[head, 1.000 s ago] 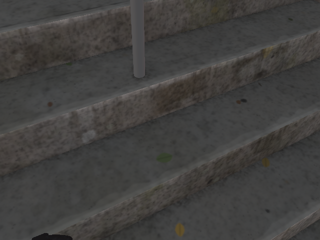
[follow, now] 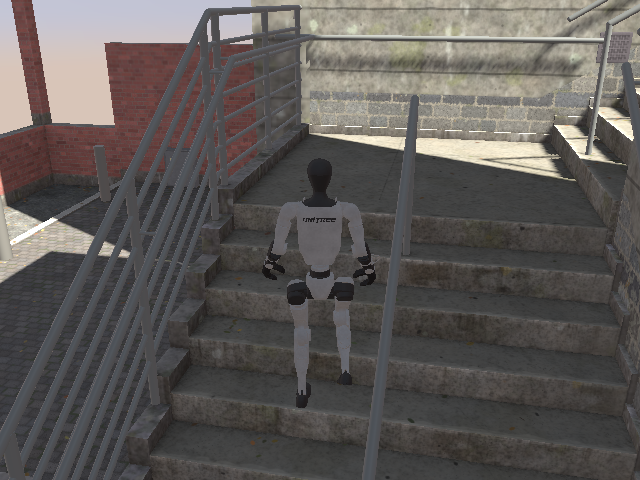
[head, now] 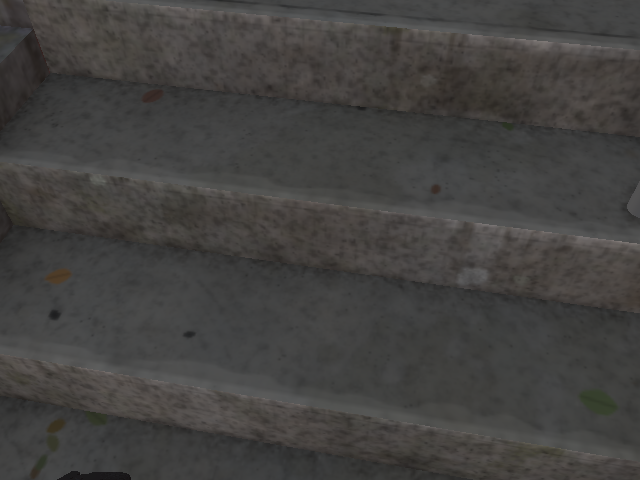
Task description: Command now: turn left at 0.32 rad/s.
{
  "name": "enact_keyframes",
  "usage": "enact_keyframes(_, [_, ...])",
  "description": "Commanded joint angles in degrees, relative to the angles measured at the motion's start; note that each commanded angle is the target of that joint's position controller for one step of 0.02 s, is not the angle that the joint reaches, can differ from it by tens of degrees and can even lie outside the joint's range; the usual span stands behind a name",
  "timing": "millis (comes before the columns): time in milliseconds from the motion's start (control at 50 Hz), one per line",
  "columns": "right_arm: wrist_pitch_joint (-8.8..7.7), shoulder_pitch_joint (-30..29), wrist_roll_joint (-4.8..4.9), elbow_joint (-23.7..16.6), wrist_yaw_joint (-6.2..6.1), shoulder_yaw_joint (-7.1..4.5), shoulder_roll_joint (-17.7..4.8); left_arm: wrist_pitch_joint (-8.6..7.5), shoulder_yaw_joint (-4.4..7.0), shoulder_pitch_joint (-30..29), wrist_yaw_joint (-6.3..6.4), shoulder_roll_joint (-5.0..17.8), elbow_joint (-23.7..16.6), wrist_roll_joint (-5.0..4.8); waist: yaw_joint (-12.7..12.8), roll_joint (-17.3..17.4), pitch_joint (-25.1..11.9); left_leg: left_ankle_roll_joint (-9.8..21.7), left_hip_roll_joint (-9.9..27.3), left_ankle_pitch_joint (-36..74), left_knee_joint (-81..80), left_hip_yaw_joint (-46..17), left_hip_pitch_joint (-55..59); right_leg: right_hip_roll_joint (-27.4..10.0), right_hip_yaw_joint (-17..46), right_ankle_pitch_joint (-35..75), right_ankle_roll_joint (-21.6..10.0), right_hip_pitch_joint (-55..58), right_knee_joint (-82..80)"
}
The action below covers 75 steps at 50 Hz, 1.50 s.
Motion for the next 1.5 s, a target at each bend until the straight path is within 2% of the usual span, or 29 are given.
enact_keyframes(20, [-1.95, -7.8, 0.63, -6.5, -0.24, -0.50, -6.0, 0.68, 0.32, 0.8, -1.40, 1.3, -3.3, 1.12, 2.7, 2.5, -3.0, 9.1, 12.6, 4.1, -10.5, -15.1, 2.6, -2.5, -1.0, -0.9, 1.2, 6.7, -19.6])
enact_keyframes(100, [0.54, -7.3, 1.91, -3.4, 1.60, -0.90, -6.4, -0.43, -1.04, 0.2, -4.51, -2.9, -4.5, -0.96, 1.9, 3.7, -2.7, 9.9, 13.3, -1.3, -5.5, -19.5, 4.9, -2.6, -3.5, -3.7, -2.3, 18.0, -55.2])
enact_keyframes(140, [1.83, -4.1, 1.75, 0.2, 3.86, 0.52, -1.8, -1.30, -1.63, -0.2, -4.55, -3.0, -4.9, -1.66, 3.0, 4.2, -5.6, 6.7, 12.0, -0.3, -5.0, -21.5, 2.7, -5.4, -1.2, 14.1, -5.8, 29.0, -63.6])
enact_keyframes(180, [1.29, 3.3, 0.83, 0.8, 4.56, 1.28, 2.7, -2.69, -2.42, -10.0, -5.31, 0.2, -5.6, -2.37, -7.1, -5.6, -7.2, -3.7, 4.3, 1.3, -1.5, -3.7, 5.6, -9.6, 7.7, 22.7, -17.5, 25.4, -58.8])
enact_keyframes(200, [1.77, -1.3, 0.59, 0.8, 4.20, 0.35, -1.4, -2.14, -2.84, -8.0, -5.90, -2.5, -5.9, -1.43, -3.3, 0.4, -6.0, -4.6, 3.8, 1.0, -1.0, -3.9, 6.2, -7.8, 5.6, 16.6, -15.5, 24.7, -59.3])
enact_keyframes(220, [1.96, -4.4, 0.45, 0.5, 3.86, 0.33, -1.2, -1.94, -2.93, -4.3, -6.50, -3.6, -4.4, -1.53, -0.7, -2.3, -3.9, -3.4, 2.8, 0.3, -0.3, -3.8, 2.9, -7.1, 3.3, 14.9, -13.0, 26.4, -59.1])
enact_keyframes(480, [0.34, -5.5, -0.35, 0.5, 2.30, 2.29, 1.7, -1.89, -3.74, 0.7, -6.04, -7.1, -5.8, -1.00, 1.6, -1.5, -2.5, -2.5, 5.7, 0.0, -0.5, -4.2, -9.3, -7.2, 3.8, 22.6, -12.0, 39.3, -56.8])
enact_keyframes(500, [0.86, 0.9, -0.39, 2.0, -1.03, -0.03, 0.5, -0.37, -2.46, 2.3, -0.19, -4.6, -5.6, -4.24, 1.3, -3.3, -3.3, -2.4, 7.3, 13.2, -3.1, -5.4, 1.3, -8.9, 2.3, 30.8, -11.3, 35.2, -59.5])
enact_keyframes(540, [1.77, 0.7, -0.56, 2.4, -3.05, -0.55, 0.1, 0.72, -2.95, 3.3, 2.69, -4.7, -4.8, -3.56, 2.1, 0.2, -1.6, -2.5, 7.3, 19.9, -2.5, -5.9, 3.9, -7.3, 1.3, 25.0, -10.1, 33.5, -60.2])
enact_keyframes(660, [3.00, 2.1, -1.38, 2.9, -3.70, -1.27, 1.6, 2.25, -3.14, 3.8, 3.06, -6.1, -3.7, -2.52, 1.9, -1.1, -0.2, -2.2, 7.2, 15.1, -5.6, -5.0, 5.2, -6.8, 1.3, 15.1, -10.0, 33.1, -62.9])
enact_keyframes(680, [2.49, -2.8, -0.07, 1.5, 0.24, 1.44, 5.4, 1.20, -4.03, 3.8, -3.27, -7.6, -3.6, -0.56, 0.8, -2.2, -1.9, -3.2, 4.8, -1.2, -4.0, -3.4, -0.7, -6.4, 4.2, 9.7, -10.8, 36.1, -63.7])
enact_keyframes(700, [2.74, 0.1, -0.55, 3.4, 1.91, 1.12, 4.6, 0.68, -4.19, 1.4, -5.89, -8.7, -3.7, -0.22, -0.3, -1.6, 1.0, -3.9, 5.3, -4.4, -5.6, -3.7, -3.2, -7.1, 4.7, 4.4, -11.5, 34.8, -64.2])
enact_keyframes(760, [2.94, -0.2, -0.63, 4.1, 1.56, 0.65, 1.2, -0.50, -3.38, 3.2, -7.81, -6.1, -3.6, -0.27, 0.8, -1.4, 2.5, -3.0, 4.6, -4.5, -7.2, -3.5, -4.4, -5.6, 2.6, 0.1, -11.3, 32.9, -64.4])
enact_keyframes(880, [1.43, -1.7, -0.66, 4.0, 2.26, 1.83, 1.1, -0.74, -3.63, 5.9, -6.46, -5.1, -2.8, -0.72, 1.2, -0.7, 0.4, -1.9, 4.6, 0.0, -6.2, -3.1, -3.1, -4.8, 1.0, 10.2, -11.4, 33.9, -61.4])
enact_keyframes(940, [1.51, 0.0, -1.20, 5.3, 2.43, 1.58, 0.0, 0.09, -2.87, 9.8, -5.20, -3.0, -0.9, -0.44, 2.1, -1.8, 3.3, -0.8, 3.9, -9.3, -5.4, -2.2, -4.9, -6.2, 3.7, -8.4, -13.7, 31.8, -66.4])
enact_keyframes(960, [1.05, 3.9, -1.51, 5.3, -1.47, -0.80, -1.1, 0.88, -1.10, 7.5, 0.31, 0.2, -2.3, -3.34, 1.5, -6.2, 3.6, -0.3, 3.7, -0.7, -1.9, -1.1, -1.4, -7.5, 6.3, -5.2, -13.2, 30.3, -67.2])
enact_keyframes(1000, [1.13, 4.8, -2.13, 4.8, -3.31, -1.27, -0.9, 1.78, -0.76, 8.7, 2.78, 1.3, -1.8, -3.01, 2.2, -6.5, 4.3, -0.3, 2.4, -4.5, 2.7, 1.1, -3.5, -9.6, 9.9, -13.1, -15.2, 30.4, -68.7])
enact_keyframes(1120, [1.18, 9.7, -2.28, 4.8, -1.52, -2.50, -0.3, 1.04, -0.35, 5.3, 0.98, 1.0, -2.5, -2.26, 0.5, 0.3, 6.7, 3.5, 3.5, -10.3, -0.6, -2.1, 3.0, -8.6, 7.0, -12.4, -18.1, 22.5, -60.9])
enact_keyframes(1180, [1.84, 20.8, -1.78, 7.4, -1.93, -5.41, -7.7, -0.17, -2.03, 4.6, -0.58, -3.1, -3.1, -1.99, -5.3, 16.9, 1.1, 15.0, 18.0, 8.3, -15.1, -32.2, 25.8, 1.5, -7.7, -11.0, -13.5, 1.8, -26.0])
enact_keyframes(1220, [0.50, 23.3, -2.91, 7.0, -1.84, -6.36, -9.8, -1.00, -1.50, -3.5, -0.18, -2.9, -5.1, -1.13, -8.4, 4.0, 3.4, 21.7, 23.3, 21.7, -14.8, -35.1, 33.1, -0.2, -3.8, -13.9, -12.8, -17.9, 8.8])
enact_keyframes(1240, [-0.01, 23.7, -3.88, 8.3, -2.23, -6.50, -8.7, -1.63, -2.34, -8.9, 0.15, -5.8, -8.0, -1.43, -8.0, 4.5, 2.9, 20.7, 23.4, 23.4, -15.2, -31.1, 33.5, -0.9, -0.5, -15.3, -13.8, -25.0, 24.3])
enact_keyframes(1280, [-0.84, 26.2, -3.88, 11.9, -2.54, -4.82, -2.9, -1.38, -4.07, -15.1, 0.82, -8.7, -12.8, 0.05, -6.2, 2.1, 3.6, 14.7, 21.2, 13.9, -15.1, -23.7, 35.0, -2.0, 4.7, -23.5, -16.4, -37.4, 39.2])
enact_keyframes(1300, [0.25, 28.7, -3.94, 19.0, -0.96, -0.22, 5.5, -0.57, -4.47, -8.7, -3.49, -5.6, -7.7, 1.61, -6.2, 0.4, -1.0, 15.0, 25.2, 7.7, -14.0, -26.1, 34.1, -2.4, 6.6, -20.3, -20.3, -42.4, 40.3])
enact_keyframes(1340, [1.16, 29.7, -5.92, 23.8, 0.70, 0.47, 5.6, -0.08, -5.89, -8.9, -6.04, -8.8, -8.4, 3.16, -2.1, 0.1, 3.0, 13.6, 21.3, 1.9, -15.6, -19.2, 29.2, -2.7, 4.2, -22.8, -24.3, -51.2, 43.1])
enact_keyframes(1380, [0.18, 22.2, -6.92, 22.2, 1.67, 0.42, 2.7, 0.07, -6.39, -14.5, -5.16, -9.4, -10.7, 3.01, 2.4, -2.0, 3.4, 10.0, 14.3, -5.3, -22.1, -9.9, 10.8, -6.2, -3.2, -11.1, -24.2, -36.0, 19.8])
enact_keyframes(1400, [-0.70, 17.4, -0.42, 20.8, -1.41, -1.82, -1.5, 1.63, -8.23, -23.5, -2.37, -13.8, -16.3, -2.15, 1.1, 4.7, 13.9, 7.9, 15.0, -7.3, -37.5, -10.9, -2.9, -6.5, -5.0, -10.7, -17.5, -24.0, 14.0])
enact_keyframes(1440, [-0.94, 10.8, 1.84, 19.1, -1.97, -1.16, -4.2, 3.54, -8.23, -11.5, -0.10, -11.1, -12.4, -4.44, 5.3, 6.6, 7.2, 8.0, 12.3, 29.0, -40.9, 0.3, -17.4, -3.4, -12.4, -7.8, -16.3, 15.3, -3.0])
enact_keyframes(1480, [-1.19, 17.1, 3.08, 20.8, -1.18, -2.30, -8.6, 3.89, -4.61, 7.3, 1.47, -5.4, -5.3, -3.75, 11.3, 9.9, -5.8, 6.4, 14.0, 90.8, -16.8, 3.9, 1.2, 2.5, -14.9, -12.5, -17.3, 26.5, -5.6])
enact_keyframes(1500, [-1.65, 17.7, 3.19, 21.0, -1.15, -3.68, -10.0, 3.32, -3.27, 14.4, 1.97, -3.4, -4.1, -3.25, 15.2, 9.5, -10.7, 4.3, 14.7, 95.5, -2.2, 2.7, 8.6, 2.3, -9.5, -10.9, -17.9, 28.6, -17.2])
